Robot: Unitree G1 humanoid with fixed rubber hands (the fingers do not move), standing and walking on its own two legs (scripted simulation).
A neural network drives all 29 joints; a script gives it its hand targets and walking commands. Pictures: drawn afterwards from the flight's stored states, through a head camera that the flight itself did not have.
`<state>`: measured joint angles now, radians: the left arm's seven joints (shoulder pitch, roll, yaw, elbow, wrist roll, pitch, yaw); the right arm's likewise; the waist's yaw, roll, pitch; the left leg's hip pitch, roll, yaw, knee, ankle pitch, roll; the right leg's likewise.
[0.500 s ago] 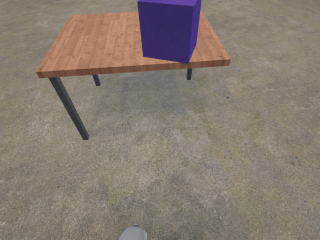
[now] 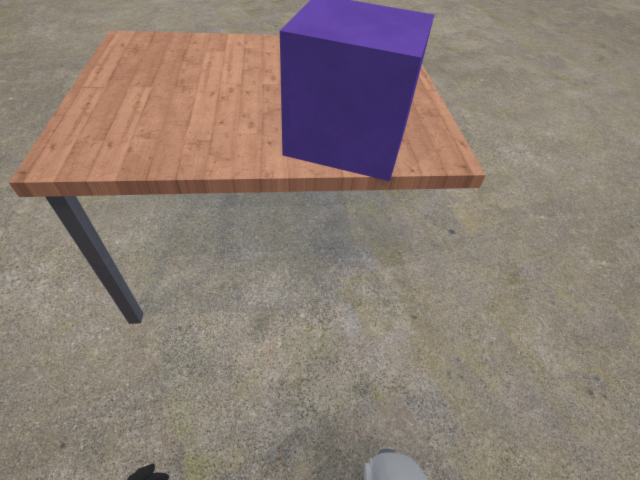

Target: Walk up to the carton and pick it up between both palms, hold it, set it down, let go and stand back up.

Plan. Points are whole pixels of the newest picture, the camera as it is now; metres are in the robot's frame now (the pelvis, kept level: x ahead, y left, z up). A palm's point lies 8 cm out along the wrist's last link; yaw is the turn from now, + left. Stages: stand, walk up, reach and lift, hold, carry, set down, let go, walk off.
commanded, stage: walk up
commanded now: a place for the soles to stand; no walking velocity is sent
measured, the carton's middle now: (353, 89) +0.89 -0.11 +0.04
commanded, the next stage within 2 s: none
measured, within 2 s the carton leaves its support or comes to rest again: neither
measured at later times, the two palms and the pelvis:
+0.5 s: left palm out of the picture +0.16 +0.24 -0.11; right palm (478, 335) +0.35 -0.27 -0.09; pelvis +0.20 -0.03 +0.00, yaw +4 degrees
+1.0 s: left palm (199, 268) +0.50 +0.20 -0.10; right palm (498, 337) +0.36 -0.33 -0.13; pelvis +0.37 -0.05 -0.02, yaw +1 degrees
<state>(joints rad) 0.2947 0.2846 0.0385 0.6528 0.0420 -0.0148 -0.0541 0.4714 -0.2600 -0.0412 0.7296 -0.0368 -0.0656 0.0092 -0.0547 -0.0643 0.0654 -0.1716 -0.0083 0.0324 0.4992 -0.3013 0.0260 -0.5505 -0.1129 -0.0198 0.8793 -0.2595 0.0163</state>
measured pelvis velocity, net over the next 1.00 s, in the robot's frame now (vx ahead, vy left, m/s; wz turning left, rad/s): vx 0.37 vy -0.05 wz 0.02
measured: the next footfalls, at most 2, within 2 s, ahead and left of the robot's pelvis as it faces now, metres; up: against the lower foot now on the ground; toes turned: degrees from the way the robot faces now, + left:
right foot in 0.14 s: +0.21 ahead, -0.15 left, +0.00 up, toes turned -6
left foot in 0.56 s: +0.35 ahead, +0.10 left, +0.00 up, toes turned +7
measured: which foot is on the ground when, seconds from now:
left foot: down 0.00-0.14, up 0.16-0.54, down 0.56-0.96, up 0.98-1.00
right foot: up 0.00-0.12, down 0.14-0.56, up 0.58-0.94, down 0.96-1.00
